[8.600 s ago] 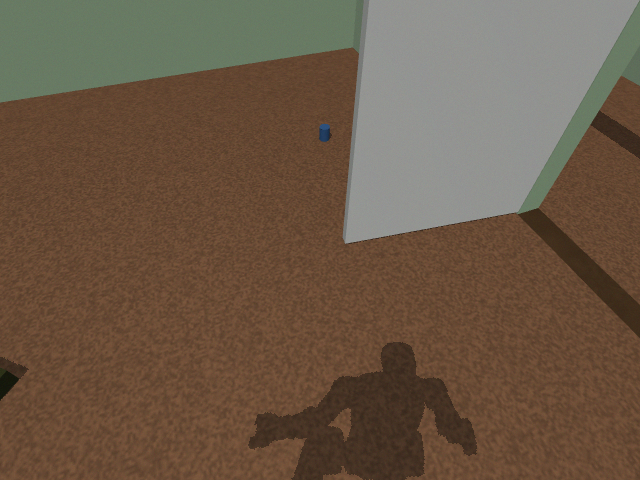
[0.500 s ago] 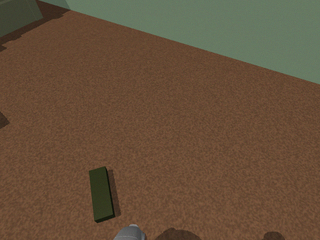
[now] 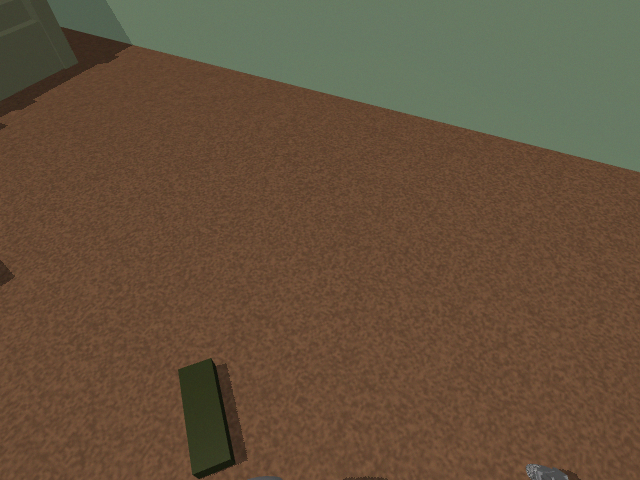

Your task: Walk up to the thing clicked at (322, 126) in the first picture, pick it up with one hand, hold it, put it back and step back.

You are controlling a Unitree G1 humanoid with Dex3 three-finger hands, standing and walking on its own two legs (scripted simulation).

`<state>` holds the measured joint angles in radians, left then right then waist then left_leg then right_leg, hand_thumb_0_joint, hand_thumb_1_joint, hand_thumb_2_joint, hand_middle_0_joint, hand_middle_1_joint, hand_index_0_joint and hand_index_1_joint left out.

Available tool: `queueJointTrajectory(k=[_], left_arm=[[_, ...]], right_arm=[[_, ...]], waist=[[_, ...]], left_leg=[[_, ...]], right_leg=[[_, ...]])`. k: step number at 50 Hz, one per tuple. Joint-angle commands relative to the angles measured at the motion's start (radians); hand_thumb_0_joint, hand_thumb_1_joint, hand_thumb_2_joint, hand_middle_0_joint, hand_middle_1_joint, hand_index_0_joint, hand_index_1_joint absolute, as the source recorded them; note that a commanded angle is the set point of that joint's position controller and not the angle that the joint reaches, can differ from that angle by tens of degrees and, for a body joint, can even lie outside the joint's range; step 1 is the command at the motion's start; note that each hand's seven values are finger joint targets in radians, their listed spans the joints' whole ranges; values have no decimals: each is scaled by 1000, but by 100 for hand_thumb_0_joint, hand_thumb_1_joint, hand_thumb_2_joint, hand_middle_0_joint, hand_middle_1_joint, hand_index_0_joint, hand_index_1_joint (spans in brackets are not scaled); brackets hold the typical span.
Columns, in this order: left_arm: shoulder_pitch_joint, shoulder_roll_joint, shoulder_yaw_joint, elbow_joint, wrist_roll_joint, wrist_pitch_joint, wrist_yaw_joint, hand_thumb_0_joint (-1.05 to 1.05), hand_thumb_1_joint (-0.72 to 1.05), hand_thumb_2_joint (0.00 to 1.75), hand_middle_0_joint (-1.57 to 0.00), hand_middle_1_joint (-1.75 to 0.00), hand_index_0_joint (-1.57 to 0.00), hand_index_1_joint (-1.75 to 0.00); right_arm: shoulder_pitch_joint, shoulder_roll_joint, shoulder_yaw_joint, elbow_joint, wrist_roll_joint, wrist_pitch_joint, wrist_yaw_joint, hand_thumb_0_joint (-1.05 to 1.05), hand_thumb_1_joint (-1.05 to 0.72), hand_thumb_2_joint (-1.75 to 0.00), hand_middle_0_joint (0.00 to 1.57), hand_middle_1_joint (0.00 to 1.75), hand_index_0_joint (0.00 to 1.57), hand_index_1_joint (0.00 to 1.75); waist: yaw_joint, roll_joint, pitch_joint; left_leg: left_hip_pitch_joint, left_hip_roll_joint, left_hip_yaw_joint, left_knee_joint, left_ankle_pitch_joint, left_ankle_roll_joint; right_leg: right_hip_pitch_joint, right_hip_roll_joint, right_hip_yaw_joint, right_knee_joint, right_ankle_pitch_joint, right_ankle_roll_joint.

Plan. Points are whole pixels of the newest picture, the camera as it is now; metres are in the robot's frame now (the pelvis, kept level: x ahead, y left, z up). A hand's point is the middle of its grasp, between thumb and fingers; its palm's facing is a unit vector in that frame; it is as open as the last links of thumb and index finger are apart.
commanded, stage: walk up
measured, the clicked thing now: out of the picture +0.46 -1.36 -0.72
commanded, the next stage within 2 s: stand in 0.42 s
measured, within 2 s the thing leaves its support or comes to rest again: neither
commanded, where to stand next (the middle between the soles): +0.07 +0.00 m, yaw +1 degrees
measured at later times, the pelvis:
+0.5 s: pelvis +0.01 +0.00 +0.02, yaw -1 degrees
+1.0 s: pelvis +0.03 +0.00 +0.02, yaw -1 degrees
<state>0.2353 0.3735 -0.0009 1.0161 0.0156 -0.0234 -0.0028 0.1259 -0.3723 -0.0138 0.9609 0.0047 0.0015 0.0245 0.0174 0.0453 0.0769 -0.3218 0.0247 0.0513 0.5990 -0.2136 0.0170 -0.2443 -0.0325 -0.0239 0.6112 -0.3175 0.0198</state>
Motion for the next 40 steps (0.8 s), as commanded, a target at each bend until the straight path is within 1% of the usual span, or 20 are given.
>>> queueJointTrajectory(k=[1, 3, 4, 5, 7, 9, 12, 13, 17, 20, 21, 23, 24, 26, 27, 28, 31, 33, 35, 40], left_arm=[[-93, 232, 50, -59, -10, -37, 11, 0, 90, 90, -20, -30, -20, -30], [-115, 225, 47, -45, -14, -30, 11, 0, 90, 90, -20, -30, -20, -30], [-126, 217, 44, -37, -15, -27, 10, 0, 90, 90, -20, -30, -20, -30], [-137, 215, 43, -34, -14, -25, 10, 0, 90, 90, -20, -30, -20, -30], [-117, 207, 39, -12, -19, -24, 10, 0, 90, 90, -20, -30, -20, -30], [-119, 205, 38, 5, -20, -22, 9, 0, 90, 90, -20, -30, -20, -30], [-143, 207, 38, 23, -22, -18, 9, 0, 90, 90, -20, -30, -20, -30], [-151, 206, 37, 25, -21, -17, 10, 0, 90, 90, -20, -30, -20, -30], [-177, 200, 34, 50, -19, -11, 9, 0, 90, 90, -20, -30, -20, -30], [-189, 199, 34, 58, -15, -11, 8, 0, 90, 90, -20, -30, -20, -30], [-189, 195, 32, 62, -9, -12, 6, 0, 90, 90, -20, -30, -20, -30], [-191, 191, 31, 69, -10, -9, 4, 0, 90, 90, -20, -30, -20, -30], [-194, 191, 31, 68, -8, -12, 5, 0, 90, 90, -20, -30, -20, -30], [-191, 187, 29, 72, -8, -13, 5, 0, 90, 90, -20, -30, -20, -30], [-202, 194, 32, 71, -8, -13, 5, 0, 90, 90, -20, -30, -20, -30], [-189, 186, 30, 72, -7, -15, 5, 0, 90, 90, -20, -30, -20, -30], [-192, 187, 31, 75, -7, -13, 4, 0, 90, 90, -20, -30, -20, -30], [-183, 186, 31, 76, -8, -14, 5, 0, 90, 90, -20, -30, -20, -30], [-186, 187, 32, 73, -8, -13, 6, 0, 90, 90, -20, -30, -20, -30], [-178, 185, 30, 73, -7, -11, 6, 0, 90, 90, -20, -30, -20, -30]], right_arm=[[-55, -204, -38, -25, -1, -32, -9, 0, -90, -90, 20, 30, 20, 30], [-56, -203, -34, 6, -2, -29, -8, 0, -90, -90, 20, 30, 20, 30], [-64, -207, -35, 20, -3, -29, -8, 0, -90, -90, 20, 30, 20, 30], [-65, -213, -36, 32, -5, -31, -9, 0, -90, -90, 20, 30, 20, 30], [-80, -208, -28, 50, -7, -35, -10, 0, -90, -90, 20, 30, 20, 30], [-89, -204, -24, 67, -7, -38, -11, 0, -90, -90, 20, 30, 20, 30], [-85, -196, -21, 95, -5, -41, -14, 0, -90, -90, 20, 30, 20, 30], [-88, -200, -22, 100, -6, -41, -16, 0, -90, -90, 20, 30, 20, 30], [-101, -194, -23, 121, -8, -37, -17, 0, -90, -90, 20, 30, 20, 30], [-103, -198, -25, 133, -10, -36, -18, 0, -90, -90, 20, 30, 20, 30], [-101, -184, -25, 132, -10, -38, -19, 0, -90, -90, 20, 30, 20, 30], [-104, -192, -26, 136, -13, -39, -21, 0, -90, -90, 20, 30, 20, 30], [-118, -195, -28, 135, -12, -39, -21, 0, -90, -90, 20, 30, 20, 30], [-114, -191, -28, 140, -13, -38, -20, 0, -90, -90, 20, 30, 20, 30], [-109, -190, -30, 139, -15, -39, -21, 0, -90, -90, 20, 30, 20, 30], [-118, -199, -33, 139, -13, -39, -22, 0, -90, -90, 20, 30, 20, 30], [-109, -197, -33, 141, -14, -38, -21, 0, -90, -90, 20, 30, 20, 30], [-109, -196, -34, 143, -13, -38, -21, 0, -90, -90, 20, 30, 20, 30], [-114, -192, -35, 142, -15, -39, -21, 0, -90, -90, 20, 30, 20, 30], [-112, -187, -33, 143, -14, -35, -20, 0, -90, -90, 20, 30, 20, 30]], waist=[[-22, -152, -108], [-22, -128, -53], [-22, -105, -51], [-24, -89, -72], [-6, -57, -83], [0, -37, -99], [-2, -34, -121], [-5, -27, -127], [-9, -21, -96], [-14, -8, -101], [-23, -23, -115], [-24, -9, -86], [-18, -12, -102], [-23, -29, -77], [-29, -36, -95], [-23, -26, -104], [-30, -32, -92], [-30, -30, -99], [-29, -36, -114], [-33, -41, -91]], left_leg=[[168, 89, -127, -142, 38, 38], [135, 89, -137, -188, -36, 25], [135, 97, -144, -218, -49, 22], [133, 105, -150, -236, -40, 24], [124, 113, -159, -257, 0, 27], [133, 116, -152, -267, 50, 23], [162, 113, -136, -273, 134, 16], [169, 114, -132, -279, 135, 15], [164, 118, -134, -307, 99, 11], [177, 118, -128, -320, 77, 8], [188, 123, -131, -334, 88, -1], [168, 122, -137, -362, 17, -8], [188, 124, -133, -348, 63, -4], [172, 122, -134, -358, 40, -7], [187, 123, -131, -356, 54, -7], [208, 124, -128, -347, 71, -5], [191, 120, -129, -359, 30, -6], [208, 120, -126, -356, 38, -6], [221, 124, -124, -348, 84, -7], [201, 117, -128, -354, 41, -8]], right_leg=[[-53, -105, 149, -218, 134, -60], [-58, -106, 147, -245, 32, -57], [-40, -100, 138, -246, 28, -58], [-5, -92, 126, -238, 54, -61], [39, -81, 112, -243, 102, -59], [78, -86, 110, -254, 147, -57], [112, -93, 108, -265, 208, -51], [114, -94, 107, -273, 219, -50], [107, -88, 99, -309, 186, -43], [112, -92, 101, -320, 184, -44], [115, -101, 106, -323, 177, -38], [100, -94, 106, -329, 140, -34], [114, -99, 106, -332, 172, -35], [99, -98, 104, -342, 146, -31], [102, -101, 108, -342, 151, -33], [100, -101, 107, -347, 166, -31], [93, -100, 107, -355, 138, -32], [89, -101, 108, -354, 139, -33], [94, -103, 106, -348, 158, -36], [82, -98, 102, -353, 131, -32]])
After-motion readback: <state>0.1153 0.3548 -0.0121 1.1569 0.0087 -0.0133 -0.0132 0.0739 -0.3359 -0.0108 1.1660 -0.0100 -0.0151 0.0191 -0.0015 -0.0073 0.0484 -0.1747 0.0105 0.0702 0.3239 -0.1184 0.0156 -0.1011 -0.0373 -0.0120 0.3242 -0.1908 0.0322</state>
